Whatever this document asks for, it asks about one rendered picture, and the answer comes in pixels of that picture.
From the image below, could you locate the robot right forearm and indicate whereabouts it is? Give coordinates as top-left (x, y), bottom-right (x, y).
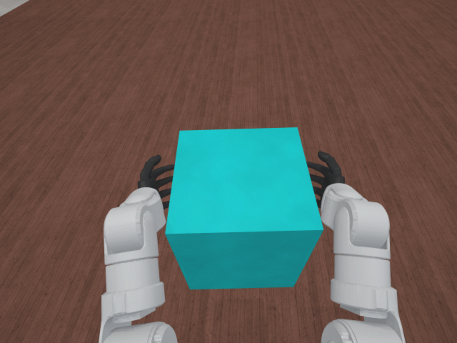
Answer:
top-left (321, 183), bottom-right (406, 343)

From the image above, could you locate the robot left forearm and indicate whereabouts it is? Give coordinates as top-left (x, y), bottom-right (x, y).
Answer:
top-left (99, 187), bottom-right (166, 343)

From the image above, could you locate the right robot upper arm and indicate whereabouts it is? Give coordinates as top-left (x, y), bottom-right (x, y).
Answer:
top-left (321, 319), bottom-right (402, 343)

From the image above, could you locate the left robot upper arm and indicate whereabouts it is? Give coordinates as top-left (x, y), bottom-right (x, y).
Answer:
top-left (104, 322), bottom-right (178, 343)

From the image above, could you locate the left robot hand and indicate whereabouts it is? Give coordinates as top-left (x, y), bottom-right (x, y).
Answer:
top-left (138, 155), bottom-right (175, 210)

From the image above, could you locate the carton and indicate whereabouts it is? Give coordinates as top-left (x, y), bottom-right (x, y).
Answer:
top-left (165, 127), bottom-right (323, 289)

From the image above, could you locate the right robot hand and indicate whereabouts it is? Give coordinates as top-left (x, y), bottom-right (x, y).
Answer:
top-left (306, 151), bottom-right (345, 208)

